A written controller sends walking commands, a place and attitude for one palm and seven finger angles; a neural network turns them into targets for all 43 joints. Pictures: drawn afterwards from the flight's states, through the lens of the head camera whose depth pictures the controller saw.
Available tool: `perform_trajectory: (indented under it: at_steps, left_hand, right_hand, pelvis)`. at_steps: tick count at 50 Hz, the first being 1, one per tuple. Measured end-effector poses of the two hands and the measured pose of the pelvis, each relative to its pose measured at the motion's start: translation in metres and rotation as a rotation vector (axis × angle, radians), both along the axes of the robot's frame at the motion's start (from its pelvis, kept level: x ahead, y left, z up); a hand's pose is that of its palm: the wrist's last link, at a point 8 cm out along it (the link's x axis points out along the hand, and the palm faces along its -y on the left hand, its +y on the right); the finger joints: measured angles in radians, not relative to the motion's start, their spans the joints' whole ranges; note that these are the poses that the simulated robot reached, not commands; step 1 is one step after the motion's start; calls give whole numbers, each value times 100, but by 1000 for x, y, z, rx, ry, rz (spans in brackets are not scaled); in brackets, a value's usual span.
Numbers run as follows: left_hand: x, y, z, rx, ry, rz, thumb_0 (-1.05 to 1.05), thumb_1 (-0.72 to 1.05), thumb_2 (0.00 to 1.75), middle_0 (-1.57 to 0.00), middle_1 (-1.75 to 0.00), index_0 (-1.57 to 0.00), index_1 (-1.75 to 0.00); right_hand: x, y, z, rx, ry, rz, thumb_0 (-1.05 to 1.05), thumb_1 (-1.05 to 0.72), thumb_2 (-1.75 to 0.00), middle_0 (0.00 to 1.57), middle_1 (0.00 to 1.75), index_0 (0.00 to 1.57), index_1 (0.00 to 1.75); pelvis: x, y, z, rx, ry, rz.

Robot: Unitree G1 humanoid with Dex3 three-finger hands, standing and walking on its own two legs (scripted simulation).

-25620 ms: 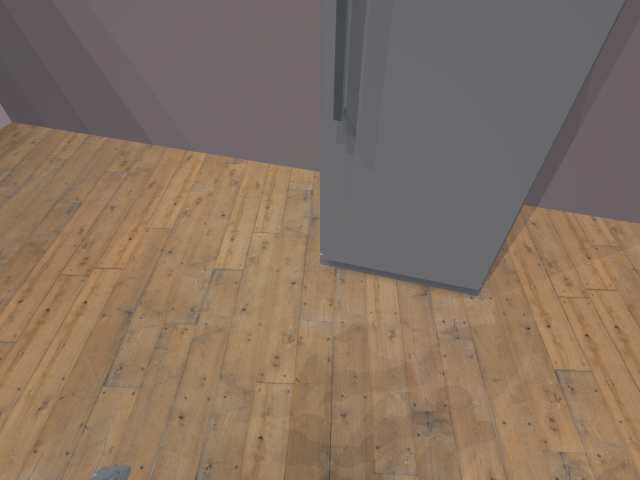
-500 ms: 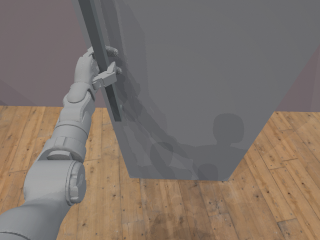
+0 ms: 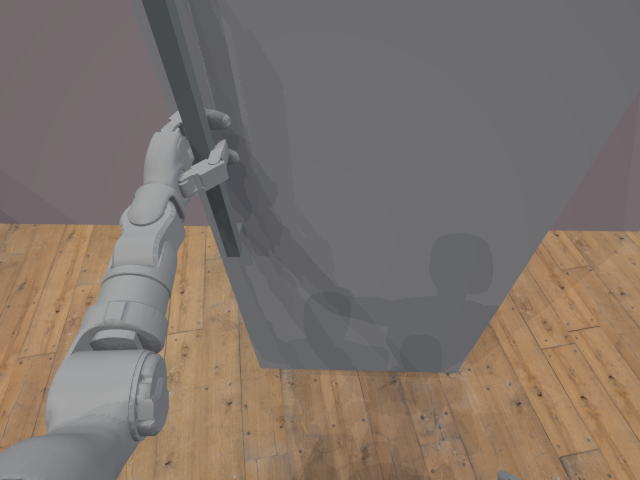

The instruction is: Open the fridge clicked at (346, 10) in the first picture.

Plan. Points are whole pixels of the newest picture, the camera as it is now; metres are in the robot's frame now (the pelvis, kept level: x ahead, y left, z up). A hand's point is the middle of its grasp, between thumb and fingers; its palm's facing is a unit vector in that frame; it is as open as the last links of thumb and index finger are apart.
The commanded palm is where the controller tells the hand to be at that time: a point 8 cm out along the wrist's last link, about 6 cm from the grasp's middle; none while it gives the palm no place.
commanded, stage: grip the handle and tug to test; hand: left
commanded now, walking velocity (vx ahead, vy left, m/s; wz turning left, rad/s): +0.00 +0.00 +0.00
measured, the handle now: (203, 126) +0.50 +0.14 +0.20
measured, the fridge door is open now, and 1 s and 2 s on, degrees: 0 7 31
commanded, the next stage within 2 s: pull the door a little, standing still in 0.16 s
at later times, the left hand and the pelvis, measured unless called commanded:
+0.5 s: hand (217, 168) +0.45 +0.12 +0.17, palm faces -0.05 -1.00 +0.00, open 5.6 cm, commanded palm +0.40 +0.17 +0.17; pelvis +0.03 +0.00 +0.01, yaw +0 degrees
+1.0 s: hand (209, 209) +0.38 +0.12 +0.17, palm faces -0.09 -0.99 -0.14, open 6.7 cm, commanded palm +0.35 +0.18 +0.17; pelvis +0.09 +0.00 +0.01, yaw -10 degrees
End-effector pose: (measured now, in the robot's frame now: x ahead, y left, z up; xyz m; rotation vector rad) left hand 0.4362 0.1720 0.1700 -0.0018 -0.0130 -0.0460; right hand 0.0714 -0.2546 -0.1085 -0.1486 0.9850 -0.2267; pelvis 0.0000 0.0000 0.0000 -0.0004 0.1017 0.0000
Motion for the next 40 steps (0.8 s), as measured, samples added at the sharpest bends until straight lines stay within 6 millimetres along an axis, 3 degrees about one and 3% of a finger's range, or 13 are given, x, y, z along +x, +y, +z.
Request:
perform_trajectory:
  at_steps: [21, 33, 40]
  left_hand:
    - [-6, 3, 1, -11, 9, -18, 2, 73, 79, -36, -140, -38, -140]
    - [-13, 2, 1, -5, -1, 0, 1, 75, 77, -31, -140, -31, -139]
    - [-25, 2, 2, 9, 2, -16, 1, 77, 78, -23, -134, -22, -133]
  right_hand:
    - [66, 7, 14, -3, -68, 47, 1, -90, -90, 21, 30, 20, 30]
    - [84, 18, 18, 45, -132, 37, 1, -90, -90, 21, 30, 20, 30]
    - [98, 16, 31, 64, -159, 3, 1, -90, -90, 21, 30, 20, 30]
  pelvis:
    - [25, 2, 3, -5, -15, 3]
    - [36, 3, 6, 5, -21, -29]
    - [55, 2, 15, 13, -26, -95]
